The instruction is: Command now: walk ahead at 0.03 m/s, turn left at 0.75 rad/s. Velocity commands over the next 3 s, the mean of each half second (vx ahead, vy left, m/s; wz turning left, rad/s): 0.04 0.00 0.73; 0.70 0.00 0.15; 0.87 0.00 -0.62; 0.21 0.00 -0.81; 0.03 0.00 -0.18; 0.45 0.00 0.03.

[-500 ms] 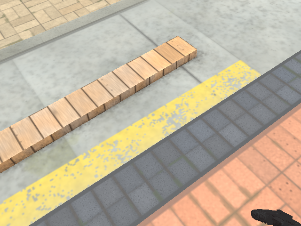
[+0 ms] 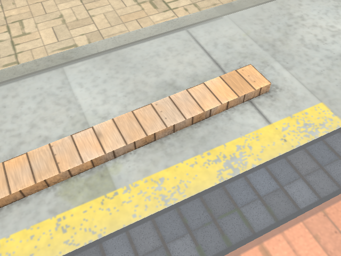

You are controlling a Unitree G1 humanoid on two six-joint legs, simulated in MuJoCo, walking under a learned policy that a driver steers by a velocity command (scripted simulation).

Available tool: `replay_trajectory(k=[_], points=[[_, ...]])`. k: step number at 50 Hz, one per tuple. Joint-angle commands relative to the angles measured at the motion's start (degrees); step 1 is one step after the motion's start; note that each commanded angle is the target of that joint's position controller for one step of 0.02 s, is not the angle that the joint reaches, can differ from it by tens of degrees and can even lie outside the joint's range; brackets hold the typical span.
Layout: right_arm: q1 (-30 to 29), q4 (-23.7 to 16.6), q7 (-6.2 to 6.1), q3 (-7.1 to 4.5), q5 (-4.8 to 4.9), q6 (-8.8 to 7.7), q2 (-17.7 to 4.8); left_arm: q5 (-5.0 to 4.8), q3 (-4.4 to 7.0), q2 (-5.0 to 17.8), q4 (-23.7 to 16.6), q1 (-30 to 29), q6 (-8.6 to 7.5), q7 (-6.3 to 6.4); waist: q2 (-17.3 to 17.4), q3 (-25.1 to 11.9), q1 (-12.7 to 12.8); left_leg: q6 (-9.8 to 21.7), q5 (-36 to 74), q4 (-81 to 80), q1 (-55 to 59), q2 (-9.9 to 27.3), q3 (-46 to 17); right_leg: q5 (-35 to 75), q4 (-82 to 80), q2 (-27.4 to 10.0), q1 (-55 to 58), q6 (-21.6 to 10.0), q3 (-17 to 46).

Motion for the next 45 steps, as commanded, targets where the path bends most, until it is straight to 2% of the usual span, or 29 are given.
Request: replay_trajectory(k=[1,3,4,5,6,7,8,9,10,11,12,14,16,21,22,24,25,27,28,29,30,31,32,33,34,36,38,42,45], points=[[-2.29,-6.28,2.01,-0.14,0.14,-0.52,-2.84,-0.71,3.58,11.62,-3.15,-1.04,-0.46,-0.15,-10.66,-7.17,1.16,2.01,0.33,-9.29,4.60,0.07,2.18,19.81,-5.03,-15.63,8.41,-10.31,6.53],[-0.31,-6.18,2.68,-0.70,0.20,-0.06,-3.35,-1.71,3.98,11.87,-3.03,-1.70,-0.45,-0.82,-9.80,-6.85,-0.42,4.47,4.29,-17.48,9.87,-1.28,4.35,17.98,-1.20,-16.01,7.88,-7.64,4.47],[1.69,-5.40,2.42,-1.22,0.13,0.10,-3.77,-2.09,3.93,10.78,-2.44,-0.55,-0.44,-1.17,-7.94,-6.88,-1.11,6.19,8.19,-22.38,14.69,-2.97,4.79,14.28,3.23,-14.46,5.96,-4.90,2.38],[4.57,-4.54,1.59,-2.60,-0.30,0.03,-6.95,-1.50,3.75,8.83,-1.15,3.07,-0.26,-1.82,-0.09,-6.01,-1.30,8.92,20.15,-28.38,21.48,-2.37,-0.47,6.46,13.58,-9.98,0.34,-0.92,-1.53],[6.64,-5.60,0.37,-4.94,-1.03,-0.21,-16.77,1.08,2.93,5.96,-4.49,1.39,-0.40,-2.30,20.74,-4.59,0.13,17.61,47.03,-29.42,32.94,13.13,-25.29,-21.68,34.90,-0.97,-21.57,5.29,-4.76],[8.26,-7.02,1.05,-4.35,-2.89,-1.73,-16.57,1.31,2.70,6.53,-7.25,-5.32,-1.13,-2.43,17.01,-12.22,-3.55,26.78,44.99,-32.08,35.15,18.24,-36.02,-28.13,45.95,4.55,-28.82,5.27,9.07],[6.91,-7.16,1.60,-4.04,-2.97,-2.92,-14.98,-0.14,3.23,8.32,-7.84,-7.92,-1.36,-2.36,9.32,-12.14,-4.09,25.11,39.55,-32.91,35.81,16.07,-31.82,-23.90,48.94,4.01,-30.54,3.51,12.84],[3.48,-7.59,1.19,-3.74,-1.61,-3.52,-13.48,-0.66,3.29,8.17,-7.50,-7.52,-1.53,-1.77,6.17,-9.84,-1.97,21.44,35.10,-32.55,33.68,12.67,-27.84,-18.06,46.75,3.39,-30.95,2.10,14.35],[-0.28,-8.51,0.54,-3.10,-0.12,-3.08,-11.09,0.01,3.51,8.66,-6.26,-6.00,-1.39,-1.04,3.28,-8.53,-0.20,18.53,32.01,-32.26,31.34,10.53,-24.93,-13.75,43.90,2.50,-30.42,1.87,15.05],[-3.25,-9.72,-0.17,-2.52,0.47,-2.31,-9.61,0.39,3.85,9.39,-5.99,-4.77,-1.19,-0.75,3.86,-8.15,1.30,17.08,29.90,-32.53,27.42,9.04,-23.19,-10.92,40.91,2.52,-27.25,1.84,15.36],[-4.05,-10.58,-0.62,-2.26,0.23,-1.77,-9.02,0.41,3.89,9.12,-5.91,-4.23,-1.12,-0.98,4.47,-8.39,1.96,16.60,29.44,-32.78,25.00,7.73,-22.69,-8.83,39.37,3.73,-24.48,1.85,14.96],[-3.59,-11.22,-1.26,-2.41,-0.10,-1.33,-9.33,0.02,3.45,7.57,-5.67,-3.70,-1.24,-1.44,3.88,-8.76,1.89,16.10,26.53,-32.78,24.06,6.15,-22.90,-6.09,32.69,5.74,-22.31,2.33,15.09],[-3.69,-11.64,-1.74,-2.41,-0.16,-1.18,-9.63,-0.16,2.95,6.94,-4.91,-2.88,-1.18,-1.85,4.34,-9.40,1.50,15.76,24.04,-32.13,23.92,6.14,-22.50,-4.10,26.83,5.95,-20.11,3.02,15.09],[-3.90,-12.01,-1.08,-1.56,-1.10,-0.64,-9.08,-0.46,2.66,7.81,-5.21,-3.00,-0.70,-3.02,6.98,-8.14,-0.19,15.88,20.30,-31.02,18.61,5.71,-24.70,-4.79,19.69,5.80,-12.03,3.30,13.84],[-3.17,-11.86,-0.74,-1.29,-0.88,-0.72,-8.66,-0.67,2.65,8.21,-5.25,-2.04,-0.92,-3.42,6.73,-9.51,-0.58,16.00,8.14,-32.40,18.48,5.29,-25.68,-5.15,17.88,5.61,-10.34,2.76,13.32],[-1.32,-11.13,0.19,-0.75,-0.56,-1.33,-8.81,-1.38,2.82,8.66,-5.71,-0.99,-2.03,-4.62,9.37,-7.49,-1.03,16.49,-17.49,-35.74,14.96,5.38,-29.54,-8.71,14.84,6.27,-6.74,0.98,10.71],[-1.14,-10.67,0.54,-0.28,-0.69,-1.79,-8.39,-1.69,2.87,8.45,-5.49,0.17,-2.86,-5.15,9.96,-5.48,-0.23,16.48,-23.49,-36.61,12.44,5.45,-30.83,-9.71,12.46,6.36,-3.99,-0.18,9.61],[-3.12,-10.75,0.56,0.62,-0.58,-2.68,-6.67,-1.87,3.12,7.76,-3.74,5.42,-4.69,-5.40,8.82,-1.98,3.61,14.53,-25.50,-34.52,7.12,3.10,-29.39,-6.69,2.01,5.53,4.76,-3.01,8.80],[-5.54,-11.65,0.27,1.26,-0.38,-3.19,-4.38,-1.27,3.57,8.97,-1.74,11.69,-5.53,-5.16,5.39,-1.54,6.19,12.11,-22.71,-26.54,1.45,0.30,-26.03,-9.67,-1.99,1.16,11.68,-4.84,14.75],[-6.18,-12.95,0.24,2.37,0.52,-4.08,0.04,-0.11,4.25,13.03,-0.25,18.47,-6.27,-4.90,-6.38,-2.27,6.75,7.78,-15.71,-6.41,-9.15,-7.53,-14.67,-25.02,-9.89,-9.73,19.85,-9.31,33.13],[-9.19,-15.85,0.12,1.85,2.15,-5.58,-2.54,0.98,5.27,16.36,0.00,19.93,-7.13,-5.79,-13.80,4.18,6.47,7.81,-13.70,2.90,-23.90,-8.75,-13.04,-41.28,-18.02,-18.09,19.18,-16.45,54.85],[-9.61,-15.20,0.27,1.17,2.66,-6.76,-5.35,0.13,4.71,14.07,-0.98,17.43,-7.64,-5.57,-9.92,7.76,5.61,8.22,-7.78,8.15,-28.58,-5.79,-15.58,-40.89,-18.11,-18.84,18.36,-17.07,54.20],[-8.16,-13.95,0.63,0.99,1.84,-7.34,-5.58,-0.68,4.06,11.83,-1.52,16.07,-7.61,-5.18,-8.23,7.33,4.46,8.16,-1.80,9.94,-29.09,-4.47,-14.60,-34.90,-16.81,-16.31,19.17,-14.88,47.84],[-9.03,-12.34,2.18,0.71,-5.93,-5.92,-6.30,2.40,3.59,11.54,-0.84,15.20,-5.77,-5.60,-3.72,5.96,4.10,7.07,2.81,7.67,-23.60,-5.08,-12.81,-31.69,-17.79,-12.01,15.17,-9.90,40.49],[-7.89,-12.09,3.44,0.64,-6.64,-5.18,-5.11,2.11,3.43,11.34,-0.88,14.97,-5.35,-5.25,-6.74,5.85,3.43,6.01,6.04,7.80,-20.76,-4.90,-10.29,-26.74,-19.07,-9.03,12.95,-8.64,35.10],[-6.30,-11.05,4.79,1.10,-5.29,-4.26,-3.75,0.88,2.83,10.00,0.12,15.97,-5.56,-5.42,-9.79,4.69,2.97,4.75,10.22,8.23,-16.11,-3.69,-6.91,-20.18,-20.86,-5.79,10.10,-8.63,28.71],[-8.91,-11.26,5.05,1.48,-4.17,-3.89,-3.32,0.33,2.64,9.23,1.27,18.62,-5.73,-5.63,-9.29,4.92,3.91,4.09,12.79,5.35,-16.10,-2.16,-4.05,-15.05,-22.35,-5.29,11.44,-9.27,25.26],[-17.06,-12.23,5.48,2.51,-3.48,-4.11,-1.77,0.27,2.53,9.42,3.43,23.94,-5.82,-5.51,-9.26,6.42,7.60,4.11,15.79,-8.73,-12.83,-1.47,1.02,-4.92,-23.87,-4.90,15.71,-9.28,19.99],[-20.86,-13.22,5.76,2.84,-3.21,-4.31,-1.97,0.66,2.30,10.28,5.39,26.76,-5.95,-4.92,-9.86,7.91,8.59,6.11,13.56,-15.80,-10.41,-1.42,3.21,5.64,-24.47,-8.01,21.02,-9.94,18.50]])
Next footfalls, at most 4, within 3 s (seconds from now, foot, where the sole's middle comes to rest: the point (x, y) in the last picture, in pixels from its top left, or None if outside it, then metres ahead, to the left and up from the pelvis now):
0.10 left None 0.06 0.14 -0.78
0.56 right None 0.13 -0.06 -0.78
1.00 left None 0.36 0.32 -0.78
1.46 right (114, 182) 0.79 0.28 -0.78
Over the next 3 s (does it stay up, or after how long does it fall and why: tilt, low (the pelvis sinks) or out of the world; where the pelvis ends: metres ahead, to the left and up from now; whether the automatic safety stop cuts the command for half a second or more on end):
stays up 0.91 0.25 -0.01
